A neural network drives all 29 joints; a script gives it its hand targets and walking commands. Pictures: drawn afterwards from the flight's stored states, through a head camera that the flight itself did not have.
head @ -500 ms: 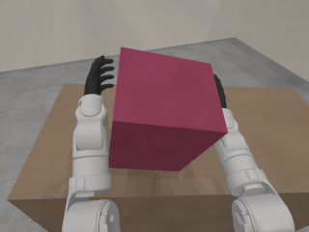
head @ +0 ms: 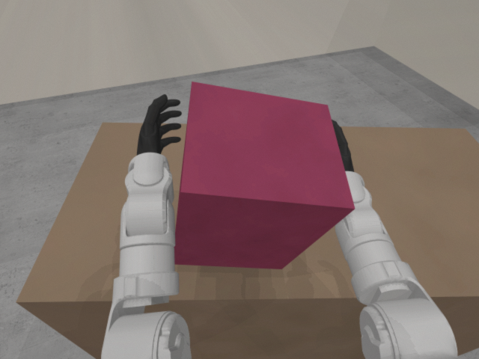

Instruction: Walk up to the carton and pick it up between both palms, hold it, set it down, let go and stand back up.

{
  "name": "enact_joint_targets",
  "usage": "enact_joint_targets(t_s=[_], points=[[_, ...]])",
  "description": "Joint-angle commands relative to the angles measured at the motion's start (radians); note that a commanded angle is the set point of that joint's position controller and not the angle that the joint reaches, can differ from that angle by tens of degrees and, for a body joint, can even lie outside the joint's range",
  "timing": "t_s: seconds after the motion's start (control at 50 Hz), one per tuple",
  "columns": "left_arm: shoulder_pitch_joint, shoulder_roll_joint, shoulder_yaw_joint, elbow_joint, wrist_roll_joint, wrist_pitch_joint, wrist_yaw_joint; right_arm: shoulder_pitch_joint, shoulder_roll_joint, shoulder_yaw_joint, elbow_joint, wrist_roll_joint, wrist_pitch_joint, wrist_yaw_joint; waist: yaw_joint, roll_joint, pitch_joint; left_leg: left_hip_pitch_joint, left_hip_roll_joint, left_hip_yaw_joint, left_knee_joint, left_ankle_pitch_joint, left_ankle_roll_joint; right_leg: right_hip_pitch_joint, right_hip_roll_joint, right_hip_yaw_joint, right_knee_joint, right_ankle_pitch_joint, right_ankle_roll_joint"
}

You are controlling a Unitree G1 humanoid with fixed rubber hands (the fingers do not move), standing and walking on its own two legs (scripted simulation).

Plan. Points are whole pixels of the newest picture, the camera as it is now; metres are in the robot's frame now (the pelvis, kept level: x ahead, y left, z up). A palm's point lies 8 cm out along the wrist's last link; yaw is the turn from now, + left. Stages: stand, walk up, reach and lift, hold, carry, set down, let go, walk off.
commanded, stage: set down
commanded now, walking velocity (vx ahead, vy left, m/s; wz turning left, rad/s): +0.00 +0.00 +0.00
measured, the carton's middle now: (244, 190) +0.37 +0.02 +0.11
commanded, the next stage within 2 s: none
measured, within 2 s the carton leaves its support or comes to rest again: rests again in 1.70 s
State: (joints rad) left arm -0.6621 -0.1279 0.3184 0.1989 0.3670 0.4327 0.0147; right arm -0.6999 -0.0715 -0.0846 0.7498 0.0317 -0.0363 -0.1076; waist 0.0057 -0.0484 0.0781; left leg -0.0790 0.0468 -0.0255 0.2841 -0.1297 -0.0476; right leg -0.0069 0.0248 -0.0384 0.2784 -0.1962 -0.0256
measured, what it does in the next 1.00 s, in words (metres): stands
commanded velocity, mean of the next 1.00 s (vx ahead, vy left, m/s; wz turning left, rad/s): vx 0.00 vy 0.00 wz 0.00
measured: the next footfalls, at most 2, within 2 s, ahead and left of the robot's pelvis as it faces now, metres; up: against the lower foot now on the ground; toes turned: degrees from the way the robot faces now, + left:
none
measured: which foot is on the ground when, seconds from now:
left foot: down 0.00-1.00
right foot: down 0.00-1.00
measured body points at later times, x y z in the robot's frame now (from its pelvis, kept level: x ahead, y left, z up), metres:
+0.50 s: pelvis +0.00 -0.01 +0.00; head +0.02 +0.00 +0.45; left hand +0.40 +0.16 +0.14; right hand +0.44 -0.13 +0.12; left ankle +0.02 +0.15 -0.75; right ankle -0.02 -0.10 -0.75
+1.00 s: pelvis +0.01 -0.02 +0.00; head +0.06 +0.00 +0.45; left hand +0.40 +0.18 +0.09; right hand +0.46 -0.12 +0.08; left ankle +0.02 +0.15 -0.75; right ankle -0.02 -0.10 -0.75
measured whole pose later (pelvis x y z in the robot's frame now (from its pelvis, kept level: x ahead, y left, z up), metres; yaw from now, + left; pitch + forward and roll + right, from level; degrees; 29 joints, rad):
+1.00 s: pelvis +0.01 -0.02 +0.00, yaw -1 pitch +6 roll +0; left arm -0.65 -0.17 0.43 0.46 0.34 0.19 0.11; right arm -0.84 -0.07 -0.25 1.05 -0.15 -0.16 0.00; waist 0.11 -0.02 0.02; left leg -0.26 0.08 -0.02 0.26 -0.10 -0.07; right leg -0.19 0.05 -0.04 0.27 -0.18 -0.05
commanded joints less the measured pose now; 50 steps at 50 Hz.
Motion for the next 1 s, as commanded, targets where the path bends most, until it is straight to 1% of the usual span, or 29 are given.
enact_joint_targets(t_s=[0.0, 0.02, 0.04, 0.06, 0.1, 0.14, 0.16, 0.2, 0.28, 0.32, 0.36, 0.42, 0.46, 0.48, 0.52, 0.56, 0.58, 0.6, 0.62, 0.68, 0.7, 0.72, 0.74, 0.78, 0.8, 0.88, 0.94, 0.96, 0.98], points=[[-0.420, -0.409, -0.335, 0.072, -0.072, -0.005, -0.099, -0.734, 0.410, 0.214, -0.175, -0.023, -0.074, 0.124, 0.047, 0.021, -0.438, 0.221, -0.046, 0.105, 0.018, 0.296, 0.037, 0.005, 0.012, -0.082, -0.024, 0.330, 0.074], [-0.431, -0.415, -0.338, 0.078, -0.078, -0.011, -0.095, -0.746, 0.408, 0.209, -0.164, -0.024, -0.080, 0.124, 0.049, 0.019, -0.442, 0.224, -0.045, 0.107, 0.024, 0.303, 0.033, -0.003, 0.016, -0.086, -0.025, 0.328, 0.074], [-0.442, -0.421, -0.345, 0.076, -0.084, -0.019, -0.091, -0.757, 0.403, 0.202, -0.166, -0.025, -0.086, 0.125, 0.042, 0.022, -0.463, 0.238, -0.044, 0.103, 0.029, 0.309, 0.031, -0.008, 0.017, -0.084, -0.027, 0.328, 0.074], [-0.459, -0.440, -0.360, 0.060, -0.092, -0.029, -0.083, -0.773, 0.404, 0.201, -0.166, -0.023, -0.096, 0.127, 0.040, 0.037, -0.496, 0.257, -0.042, 0.103, 0.037, 0.332, 0.025, -0.013, 0.020, -0.085, -0.025, 0.338, 0.069], [-0.489, -0.453, -0.375, 0.078, -0.103, -0.055, -0.070, -0.797, 0.396, 0.189, -0.153, -0.028, -0.112, 0.129, 0.021, 0.038, -0.523, 0.272, -0.039, 0.091, 0.046, 0.344, 0.016, -0.047, 0.026, -0.093, -0.028, 0.328, 0.065], [-0.514, -0.467, -0.378, 0.103, -0.105, -0.080, -0.056, -0.805, 0.391, 0.160, -0.119, -0.043, -0.121, 0.135, 0.013, 0.054, -0.530, 0.271, -0.041, 0.093, 0.045, 0.323, 0.007, -0.072, 0.024, -0.092, -0.034, 0.291, 0.060], [-0.515, -0.471, -0.377, 0.114, -0.101, -0.089, -0.049, -0.802, 0.390, 0.153, -0.097, -0.053, -0.121, 0.139, 0.020, 0.058, -0.530, 0.269, -0.038, 0.094, 0.039, 0.308, 0.008, -0.084, 0.022, -0.091, -0.038, 0.269, 0.058], [-0.538, -0.470, -0.365, 0.150, -0.095, -0.107, -0.042, -0.797, 0.386, 0.113, -0.050, -0.081, -0.122, 0.147, 0.007, 0.062, -0.535, 0.259, -0.038, 0.092, 0.028, 0.264, 0.005, -0.113, 0.017, -0.093, -0.046, 0.230, 0.057], [-0.548, -0.471, -0.324, 0.196, -0.073, -0.125, -0.031, -0.783, 0.391, 0.051, 0.021, -0.125, -0.115, 0.167, 0.025, 0.065, -0.516, 0.230, -0.035, 0.103, 0.009, 0.214, 0.009, -0.133, 0.010, -0.091, -0.050, 0.178, 0.052], [-0.561, -0.473, -0.309, 0.201, -0.071, -0.134, -0.028, -0.790, 0.402, 0.033, 0.043, -0.133, -0.116, 0.173, 0.038, 0.062, -0.533, 0.223, -0.039, 0.107, 0.018, 0.227, 0.014, -0.119, 0.008, -0.090, -0.041, 0.207, 0.055], [-0.558, -0.479, -0.307, 0.195, -0.072, -0.142, -0.023, -0.786, 0.410, 0.027, 0.059, -0.132, -0.118, 0.178, 0.045, 0.067, -0.556, 0.229, -0.038, 0.110, 0.028, 0.270, 0.013, -0.094, 0.009, -0.089, -0.031, 0.271, 0.060], [-0.550, -0.485, -0.297, 0.199, -0.066, -0.156, -0.018, -0.787, 0.422, 0.046, 0.066, -0.119, -0.127, 0.184, 0.062, 0.066, -0.583, 0.219, -0.041, 0.113, 0.043, 0.337, 0.011, -0.055, 0.012, -0.082, -0.013, 0.367, 0.066], [-0.528, -0.478, -0.278, 0.213, -0.057, -0.158, -0.019, -0.783, 0.432, 0.061, 0.073, -0.114, -0.126, 0.186, 0.078, 0.055, -0.570, 0.193, -0.042, 0.114, 0.044, 0.352, 0.017, -0.021, 0.007, -0.075, -0.004, 0.429, 0.072], [-0.515, -0.474, -0.274, 0.225, -0.049, -0.158, -0.021, -0.781, 0.438, 0.062, 0.075, -0.113, -0.125, 0.185, 0.075, 0.043, -0.563, 0.174, -0.043, 0.112, 0.040, 0.349, 0.021, -0.002, 0.005, -0.067, -0.001, 0.453, 0.075], [-0.501, -0.459, -0.252, 0.240, -0.050, -0.160, -0.025, -0.794, 0.442, 0.081, 0.068, -0.106, -0.125, 0.184, 0.098, 0.019, -0.552, 0.127, -0.048, 0.118, 0.031, 0.335, 0.030, 0.039, 0.000, -0.058, 0.010, 0.496, 0.084], [-0.499, -0.455, -0.242, 0.246, -0.050, -0.163, -0.027, -0.799, 0.451, 0.087, 0.065, -0.109, -0.123, 0.181, 0.101, -0.010, -0.543, 0.092, -0.049, 0.116, 0.024, 0.328, 0.040, 0.069, -0.003, -0.053, 0.022, 0.544, 0.092], [-0.497, -0.458, -0.243, 0.243, -0.052, -0.168, -0.025, -0.800, 0.459, 0.093, 0.058, -0.106, -0.126, 0.181, 0.104, -0.013, -0.553, 0.085, -0.050, 0.114, 0.025, 0.331, 0.039, 0.079, -0.004, -0.051, 0.026, 0.564, 0.095], [-0.505, -0.453, -0.238, 0.232, -0.055, -0.176, -0.023, -0.797, 0.464, 0.101, 0.057, -0.106, -0.130, 0.179, 0.111, -0.028, -0.568, 0.074, -0.051, 0.120, 0.022, 0.327, 0.041, 0.091, -0.005, -0.048, 0.032, 0.588, 0.099], [-0.506, -0.459, -0.242, 0.229, -0.057, -0.185, -0.021, -0.801, 0.469, 0.105, 0.046, -0.107, -0.134, 0.179, 0.107, -0.031, -0.580, 0.068, -0.053, 0.118, 0.023, 0.329, 0.040, 0.101, -0.008, -0.046, 0.037, 0.608, 0.103], [-0.523, -0.478, -0.246, 0.230, -0.063, -0.217, -0.011, -0.809, 0.499, 0.110, 0.033, -0.121, -0.150, 0.182, 0.121, -0.042, -0.625, 0.056, -0.050, 0.120, 0.025, 0.334, 0.040, 0.101, -0.010, -0.043, 0.047, 0.639, 0.105], [-0.530, -0.481, -0.250, 0.236, -0.067, -0.228, -0.009, -0.806, 0.489, 0.096, 0.049, -0.133, -0.153, 0.183, 0.106, -0.046, -0.630, 0.056, -0.049, 0.117, 0.026, 0.346, 0.037, 0.080, -0.007, -0.047, 0.047, 0.637, 0.105], [-0.530, -0.485, -0.251, 0.232, -0.065, -0.238, -0.005, -0.800, 0.492, 0.091, 0.057, -0.141, -0.156, 0.184, 0.111, -0.036, -0.642, 0.069, -0.048, 0.120, 0.030, 0.351, 0.034, 0.064, -0.005, -0.049, 0.044, 0.623, 0.103], [-0.535, -0.481, -0.245, 0.240, -0.064, -0.245, -0.003, -0.791, 0.485, 0.077, 0.082, -0.149, -0.153, 0.185, 0.107, -0.037, -0.631, 0.069, -0.045, 0.122, 0.028, 0.357, 0.032, 0.048, -0.003, -0.051, 0.042, 0.614, 0.101], [-0.526, -0.484, -0.236, 0.252, -0.060, -0.245, -0.001, -0.769, 0.464, 0.043, 0.111, -0.172, -0.150, 0.187, 0.088, -0.022, -0.618, 0.095, -0.041, 0.121, 0.028, 0.359, 0.027, 0.005, 0.001, -0.059, 0.027, 0.571, 0.097], [-0.524, -0.489, -0.242, 0.245, -0.061, -0.249, 0.002, -0.750, 0.464, 0.026, 0.136, -0.179, -0.151, 0.189, 0.083, -0.009, -0.619, 0.113, -0.038, 0.121, 0.035, 0.374, 0.024, -0.018, 0.002, -0.065, 0.024, 0.563, 0.092], [-0.531, -0.526, -0.269, 0.224, -0.065, -0.265, 0.011, -0.718, 0.460, -0.003, 0.159, -0.197, -0.169, 0.194, 0.074, 0.034, -0.677, 0.181, -0.033, 0.123, 0.068, 0.458, 0.003, -0.070, 0.014, -0.077, 0.017, 0.558, 0.073], [-0.522, -0.539, -0.280, 0.223, -0.060, -0.284, 0.029, -0.724, 0.466, -0.010, 0.168, -0.199, -0.191, 0.203, 0.081, 0.063, -0.714, 0.190, -0.030, 0.125, 0.089, 0.512, -0.010, -0.099, 0.023, -0.083, 0.020, 0.557, 0.061], [-0.515, -0.548, -0.286, 0.222, -0.059, -0.291, 0.035, -0.732, 0.463, -0.008, 0.168, -0.199, -0.196, 0.209, 0.094, 0.071, -0.728, 0.190, -0.027, 0.124, 0.093, 0.520, -0.010, -0.107, 0.024, -0.080, 0.019, 0.544, 0.054], [-0.513, -0.546, -0.285, 0.228, -0.056, -0.295, 0.039, -0.726, 0.459, -0.013, 0.181, -0.200, -0.199, 0.212, 0.094, 0.076, -0.732, 0.181, -0.027, 0.120, 0.094, 0.519, -0.012, -0.120, 0.025, -0.080, 0.017, 0.533, 0.051]])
